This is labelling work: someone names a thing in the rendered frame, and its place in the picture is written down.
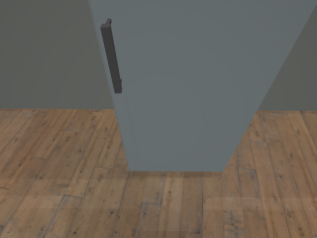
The handle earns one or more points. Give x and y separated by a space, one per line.
108 41

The fridge door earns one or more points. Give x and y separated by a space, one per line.
194 74

